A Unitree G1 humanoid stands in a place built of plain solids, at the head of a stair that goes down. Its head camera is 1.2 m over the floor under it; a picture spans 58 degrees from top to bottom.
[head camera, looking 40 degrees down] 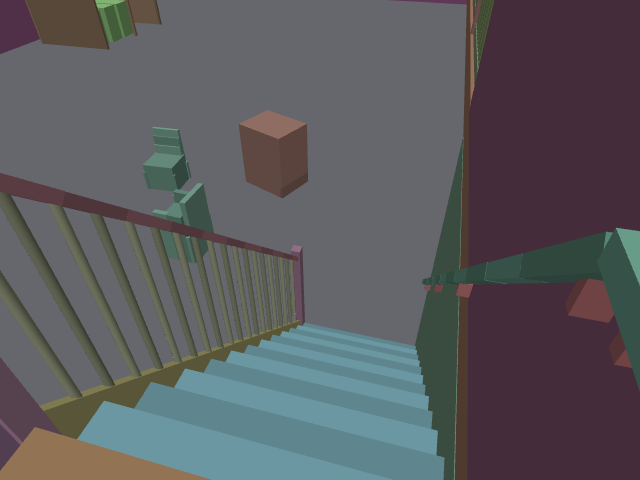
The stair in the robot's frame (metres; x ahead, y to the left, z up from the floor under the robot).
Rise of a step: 0.21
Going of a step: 0.21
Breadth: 1.20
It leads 15 degrees to the right of straight ahead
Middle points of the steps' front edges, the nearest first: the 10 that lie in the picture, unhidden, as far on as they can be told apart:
0.65 0.18 -0.21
0.85 0.13 -0.41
1.05 0.07 -0.62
1.25 0.02 -0.83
1.45 -0.03 -1.04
1.65 -0.09 -1.24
1.85 -0.14 -1.45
2.05 -0.19 -1.66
2.25 -0.25 -1.87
2.46 -0.30 -2.08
